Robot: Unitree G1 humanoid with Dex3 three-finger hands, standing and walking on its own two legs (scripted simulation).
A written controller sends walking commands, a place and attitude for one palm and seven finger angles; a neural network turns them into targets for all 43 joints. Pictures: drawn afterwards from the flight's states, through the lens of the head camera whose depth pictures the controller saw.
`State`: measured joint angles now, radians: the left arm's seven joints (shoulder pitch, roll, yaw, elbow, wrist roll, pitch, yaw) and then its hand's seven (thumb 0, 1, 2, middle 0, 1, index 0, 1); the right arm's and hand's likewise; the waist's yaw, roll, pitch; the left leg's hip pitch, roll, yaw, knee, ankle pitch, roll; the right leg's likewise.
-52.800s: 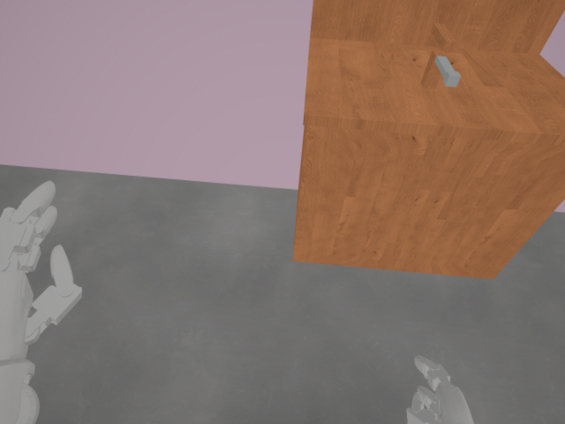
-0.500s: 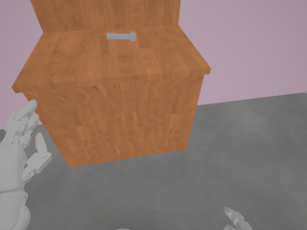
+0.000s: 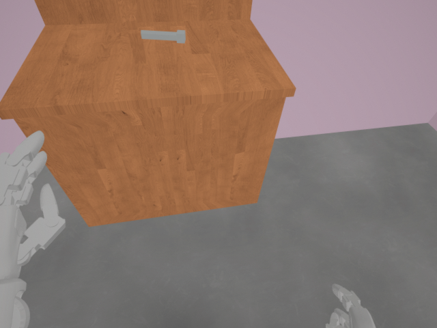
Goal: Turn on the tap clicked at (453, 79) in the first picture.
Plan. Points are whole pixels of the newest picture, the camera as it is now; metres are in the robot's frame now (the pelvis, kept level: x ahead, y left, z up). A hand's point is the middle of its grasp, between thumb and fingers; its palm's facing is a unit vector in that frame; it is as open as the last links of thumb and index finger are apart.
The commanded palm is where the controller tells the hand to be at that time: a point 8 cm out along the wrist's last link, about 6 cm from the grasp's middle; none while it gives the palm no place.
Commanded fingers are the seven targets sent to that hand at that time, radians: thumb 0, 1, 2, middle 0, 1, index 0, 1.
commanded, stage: stand and wait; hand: left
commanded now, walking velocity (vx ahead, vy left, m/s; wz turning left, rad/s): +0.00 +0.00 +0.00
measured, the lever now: (181, 36) +0.88 +0.17 +0.12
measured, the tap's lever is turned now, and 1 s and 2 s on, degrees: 77 77 77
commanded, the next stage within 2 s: none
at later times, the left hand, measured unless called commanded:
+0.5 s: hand (57, 193) +0.24 +0.23 +0.18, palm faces +0.40 -0.83 -0.39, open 7.4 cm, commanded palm +0.19 +0.27 +0.19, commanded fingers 0.00 0.90 0.90 -0.20 -0.30 -0.20 -0.30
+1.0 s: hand (43, 201) +0.23 +0.25 +0.18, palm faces +0.39 -0.84 -0.37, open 7.4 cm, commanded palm +0.18 +0.29 +0.19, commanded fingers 0.00 0.90 0.90 -0.20 -0.30 -0.20 -0.30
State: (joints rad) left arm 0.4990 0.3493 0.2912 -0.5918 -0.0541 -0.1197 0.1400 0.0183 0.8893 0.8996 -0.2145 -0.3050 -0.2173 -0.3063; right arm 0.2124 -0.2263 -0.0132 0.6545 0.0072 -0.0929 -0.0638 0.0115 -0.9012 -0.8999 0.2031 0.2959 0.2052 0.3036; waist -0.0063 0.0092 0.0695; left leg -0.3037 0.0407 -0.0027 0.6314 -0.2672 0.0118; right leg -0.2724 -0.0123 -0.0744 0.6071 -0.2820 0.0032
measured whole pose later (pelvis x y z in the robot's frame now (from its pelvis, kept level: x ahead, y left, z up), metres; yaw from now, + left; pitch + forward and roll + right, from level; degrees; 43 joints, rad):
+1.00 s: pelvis +0.02 +0.01 +0.02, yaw +0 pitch -1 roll -1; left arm 0.48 0.34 0.31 -0.47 -0.06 -0.13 0.16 0.01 0.89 0.90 -0.21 -0.30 -0.21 -0.31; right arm 0.19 -0.20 0.01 0.61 0.00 -0.07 -0.07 0.01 -0.90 -0.90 0.20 0.30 0.21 0.30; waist 0.01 0.02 0.03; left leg -0.21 0.01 0.01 0.43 -0.20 0.01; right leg -0.17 0.00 -0.01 0.37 -0.18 0.01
